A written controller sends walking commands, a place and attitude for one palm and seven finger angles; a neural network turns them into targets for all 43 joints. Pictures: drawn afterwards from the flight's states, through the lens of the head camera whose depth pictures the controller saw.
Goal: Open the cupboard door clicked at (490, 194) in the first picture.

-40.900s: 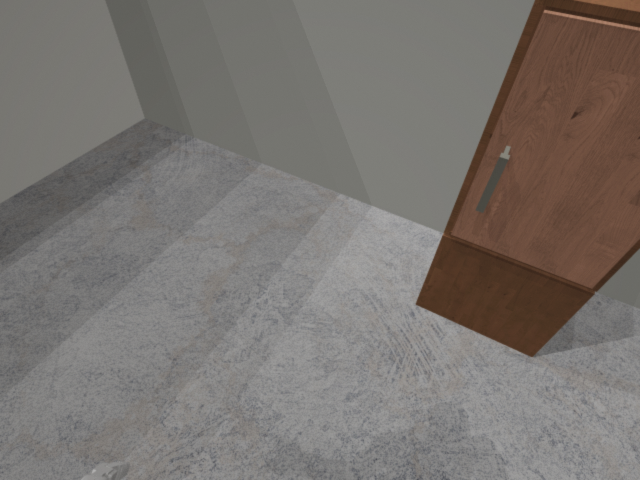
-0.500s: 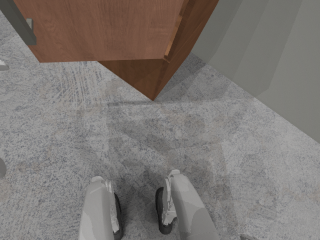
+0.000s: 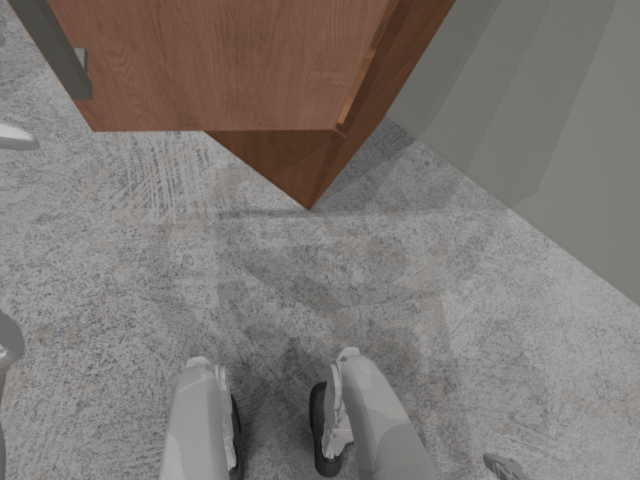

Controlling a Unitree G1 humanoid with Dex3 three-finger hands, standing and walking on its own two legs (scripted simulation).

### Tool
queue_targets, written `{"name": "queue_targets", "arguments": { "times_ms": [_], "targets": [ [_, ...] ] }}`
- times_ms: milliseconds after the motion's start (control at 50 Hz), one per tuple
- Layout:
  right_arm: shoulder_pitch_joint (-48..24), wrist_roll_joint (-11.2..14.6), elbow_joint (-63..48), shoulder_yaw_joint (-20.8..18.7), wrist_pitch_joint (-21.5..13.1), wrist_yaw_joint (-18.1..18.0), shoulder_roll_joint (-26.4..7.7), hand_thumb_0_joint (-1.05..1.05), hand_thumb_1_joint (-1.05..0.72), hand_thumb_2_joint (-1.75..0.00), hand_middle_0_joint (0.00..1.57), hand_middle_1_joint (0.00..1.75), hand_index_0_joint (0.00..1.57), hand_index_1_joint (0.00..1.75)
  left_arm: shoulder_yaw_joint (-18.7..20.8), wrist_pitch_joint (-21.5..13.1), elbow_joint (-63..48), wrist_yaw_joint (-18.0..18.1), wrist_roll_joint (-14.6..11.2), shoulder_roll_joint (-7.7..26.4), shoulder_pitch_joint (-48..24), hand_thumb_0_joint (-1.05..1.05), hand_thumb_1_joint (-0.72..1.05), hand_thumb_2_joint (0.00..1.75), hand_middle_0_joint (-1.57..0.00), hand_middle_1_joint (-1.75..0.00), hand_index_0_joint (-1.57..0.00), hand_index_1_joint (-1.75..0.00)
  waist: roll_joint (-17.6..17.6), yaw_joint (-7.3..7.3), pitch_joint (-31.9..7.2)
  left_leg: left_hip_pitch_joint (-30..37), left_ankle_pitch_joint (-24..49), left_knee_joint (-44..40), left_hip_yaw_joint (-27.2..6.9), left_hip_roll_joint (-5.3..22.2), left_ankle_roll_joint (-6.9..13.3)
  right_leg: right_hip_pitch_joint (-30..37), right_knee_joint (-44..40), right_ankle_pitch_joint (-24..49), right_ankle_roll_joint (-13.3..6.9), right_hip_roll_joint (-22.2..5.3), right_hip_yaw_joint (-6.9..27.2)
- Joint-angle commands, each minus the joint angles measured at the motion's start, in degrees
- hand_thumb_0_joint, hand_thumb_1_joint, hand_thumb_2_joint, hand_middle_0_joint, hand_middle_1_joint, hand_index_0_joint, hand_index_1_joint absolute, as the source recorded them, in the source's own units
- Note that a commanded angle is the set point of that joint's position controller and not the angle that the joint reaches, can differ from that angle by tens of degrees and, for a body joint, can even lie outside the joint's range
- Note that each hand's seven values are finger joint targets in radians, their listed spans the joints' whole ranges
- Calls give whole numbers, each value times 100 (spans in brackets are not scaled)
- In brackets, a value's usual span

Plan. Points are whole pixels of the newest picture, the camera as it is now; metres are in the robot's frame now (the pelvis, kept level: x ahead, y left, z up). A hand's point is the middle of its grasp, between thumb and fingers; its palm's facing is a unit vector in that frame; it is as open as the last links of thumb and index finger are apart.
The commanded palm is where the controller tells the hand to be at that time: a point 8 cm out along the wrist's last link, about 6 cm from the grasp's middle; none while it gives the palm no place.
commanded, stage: move the hooked fingers beside the handle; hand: left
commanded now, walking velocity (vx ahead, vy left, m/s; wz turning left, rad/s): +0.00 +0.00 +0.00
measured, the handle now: (50, 18) +0.58 +0.25 +0.06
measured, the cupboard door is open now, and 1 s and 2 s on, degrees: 43 43 43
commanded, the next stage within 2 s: slide the fingers in behind the handle in 0.04 s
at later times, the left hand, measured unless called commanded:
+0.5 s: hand (7, 77) +0.52 +0.28 +0.04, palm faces +0.07 -1.00 -0.02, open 14.0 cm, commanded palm +0.52 +0.30 +0.05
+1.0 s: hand (36, 74) +0.53 +0.26 +0.04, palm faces +0.08 -1.00 -0.03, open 14.0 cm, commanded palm +0.51 +0.27 +0.05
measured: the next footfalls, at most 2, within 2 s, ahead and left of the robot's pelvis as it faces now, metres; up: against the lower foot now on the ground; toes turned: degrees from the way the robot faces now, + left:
none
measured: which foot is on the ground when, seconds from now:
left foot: down 0.00-1.00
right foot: down 0.00-1.00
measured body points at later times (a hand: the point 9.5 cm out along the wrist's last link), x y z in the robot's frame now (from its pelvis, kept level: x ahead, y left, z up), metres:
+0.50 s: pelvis +0.00 +0.00 +0.01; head +0.20 +0.05 +0.40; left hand +0.51 +0.33 +0.05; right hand +0.04 -0.28 -0.09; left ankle +0.04 +0.09 -0.57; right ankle +0.04 -0.13 -0.57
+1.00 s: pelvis +0.00 +0.00 +0.01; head +0.20 +0.05 +0.41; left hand +0.52 +0.31 +0.05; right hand +0.04 -0.27 -0.09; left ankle +0.04 +0.09 -0.57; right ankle +0.04 -0.13 -0.57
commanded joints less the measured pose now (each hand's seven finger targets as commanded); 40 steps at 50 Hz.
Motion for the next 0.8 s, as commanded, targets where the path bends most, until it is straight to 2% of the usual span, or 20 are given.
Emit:
{"name": "queue_targets", "arguments": {
  "times_ms": [0, 40, 80, 120, 180, 280, 320, 360, 420, 460, 500, 540, 580, 620, 660, 680, 700, 740, 760, 780],
  "targets": [
    [1308, -13, -84, -428, 48, -111, -1244, 0, -90, -90, 20, 30, 20, 30, 80, -212, -1249, -74, -189, 1795, -2149, 0, -50, 30, -30, -120, -30, -120, 1825, 61, -3725, 4238, 2999, -974, -814, -159, -137, 602, -770, 1503, -173, 278, 174],
    [1305, -16, -77, -438, 54, -121, -1227, 0, -90, -90, 20, 30, 20, 30, 11, -133, -1310, -82, -214, 1674, -2149, 0, -50, 30, -30, -120, -30, -120, 1759, 39, -3757, 4193, 2916, -958, -796, -166, -119, 636, -805, 1524, -159, 277, 186],
    [1339, -13, -41, -423, 41, -138, -1222, 0, -90, -90, 20, 30, 20, 30, 72, -141, -1297, -56, -211, 1775, -2250, 0, -50, 30, -30, -120, -30, -120, 1603, -2, -3676, 4103, 2872, -948, -807, -165, -95, 669, -809, 1521, -161, 287, 194],
    [1345, -22, -48, -434, 32, -130, -1209, 0, -90, -90, 20, 30, 20, 30, 182, -179, -1468, -25, -244, 1851, -2196, 0, -50, 30, -30, -120, -30, -120, 1658, 70, -3871, 4151, 3006, -945, -777, -176, -105, 824, -833, 1607, -159, 295, 208],
    [1313, -29, -2, -420, 2, -107, -1142, 0, -90, -90, 20, 30, 20, 30, -86, -199, -1286, 8, -261, 1443, -2165, 0, -50, 30, -30, -120, -30, -120, 1645, -22, -3550, 4048, 2857, -947, -756, -180, -87, 678, -880, 1538, -164, 297, 217],
    [1317, -1, -50, -405, 6, -97, -1136, 0, -90, -90, 20, 30, 20, 30, -9, -133, -987, 29, -261, 1486, -1805, 0, -50, 30, -30, -120, -30, -120, 1352, 59, -3397, 3628, 2716, -956, -636, -213, -52, 1015, -902, 1602, -163, 307, 258],
    [1304, -5, -81, -418, 20, -94, -1126, 0, -90, -90, 20, 30, 20, 30, -71, -134, -1083, 59, -246, 1426, -1842, 0, -50, 30, -30, -120, -30, -120, 1445, 68, -3446, 3672, 2731, -977, -616, -213, -64, 1017, -899, 1615, -158, 304, 252],
    [1279, -3, -85, -425, 21, -92, -1116, 0, -90, -90, 20, 30, 20, 30, -92, -167, -1138, 112, -228, 1394, -1859, 0, -50, 30, -30, -120, -30, -120, 1340, 46, -3395, 3559, 2587, -971, -575, -211, -53, 1067, -919, 1562, -148, 309, 276],
    [1275, -13, -69, -446, -3, -68, -1104, 0, -90, -90, 20, 30, 20, 30, -115, -292, -1337, 230, -239, 1303, -2023, 0, -50, 30, -30, -120, -30, -120, 1492, 54, -3500, 3757, 2591, -1012, -629, -210, -82, 957, -910, 1486, -164, 312, 267],
    [1258, -22, -36, -446, -24, -72, -1103, 0, -90, -90, 20, 30, 20, 30, -55, -350, -1370, 304, -251, 1360, -2131, 0, -50, 30, -30, -120, -30, -120, 1464, 25, -3496, 3665, 2482, -987, -605, -218, -74, 994, -922, 1455, -158, 309, 293],
    [1282, -27, -29, -433, -20, -76, -1119, 0, -90, -90, 20, 30, 20, 30, 72, -407, -1349, 356, -220, 1530, -2147, 0, -50, 30, -30, -120, -30, -120, 1441, 64, -3554, 3607, 2485, -983, -593, -225, -74, 1100, -885, 1464, -163, 306, 302],
    [1262, -32, -21, -454, -23, -58, -1086, 0, -90, -90, 20, 30, 20, 30, -115, -394, -1342, 380, -187, 1254, -2055, 0, -50, 30, -30, -120, -30, -120, 1539, 61, -3593, 3719, 2546, -999, -598, -233, -88, 1043, -885, 1488, -172, 295, 288],
    [1282, -32, 0, -445, -23, -50, -1087, 0, -90, -90, 20, 30, 20, 30, -192, -371, -1208, 393, -176, 1163, -2092, 0, -50, 30, -30, -120, -30, -120, 1483, -10, -3413, 3700, 2449, -1017, -626, -223, -73, 931, -899, 1424, -174, 298, 276],
    [1273, -18, -22, -452, -3, -66, -1107, 0, -90, -90, 20, 30, 20, 30, -193, -328, -1215, 389, -162, 1195, -2046, 0, -50, 30, -30, -120, -30, -120, 1380, 17, -3491, 3608, 2395, -1013, -590, -229, -74, 1058, -912, 1434, -161, 293, 296],
    [1275, -26, -21, -458, -8, -62, -1097, 0, -90, -90, 20, 30, 20, 30, -213, -320, -1319, 404, -172, 1162, -2100, 0, -50, 30, -30, -120, -30, -120, 1503, 42, -3560, 3683, 2420, -1031, -592, -231, -83, 1052, -912, 1437, -171, 290, 292],
    [1285, -28, -2, -465, -16, -49, -1080, 0, -90, -90, 20, 30, 20, 30, -366, -330, -1331, 401, -188, 946, -2158, 0, -50, 30, -30, -120, -30, -120, 1614, 3, -3545, 3844, 2504, -1059, -649, -229, -100, 902, -897, 1444, -187, 283, 271],
    [1286, -35, 10, -472, -10, -46, -1091, 0, -90, -90, 20, 30, 20, 30, -346, -334, -1377, 428, -200, 935, -2181, 0, -50, 30, -30, -120, -30, -120, 1606, 16, -3577, 3926, 2490, -1075, -668, -216, -116, 858, -907, 1413, -185, 284, 246],
    [1291, -35, 20, -484, -14, -47, -1075, 0, -90, -90, 20, 30, 20, 30, -350, -325, -1286, 483, -214, 862, -2127, 0, -50, 30, -30, -120, -30, -120, 1395, -10, -3541, 3794, 2440, -1056, -653, -232, -94, 952, -938, 1429, -168, 292, 269],
    [1290, -37, 36, -481, -21, -52, -1073, 0, -90, -90, 20, 30, 20, 30, -412, -317, -1244, 508, -234, 772, -2182, 0, -50, 30, -30, -120, -30, -120, 1313, -78, -3437, 3692, 2367, -1051, -627, -232, -78, 949, -968, 1422, -158, 292, 278],
    [1316, -41, 60, -470, -34, -56, -1065, 0, -90, -90, 20, 30, 20, 30, -341, -344, -1227, 529, -244, 833, -2212, 0, -50, 30, -30, -120, -30, -120, 1308, -70, -3412, 3703, 2397, -1048, -642, -231, -74, 933, -944, 1436, -162, 286, 270]
  ]
}}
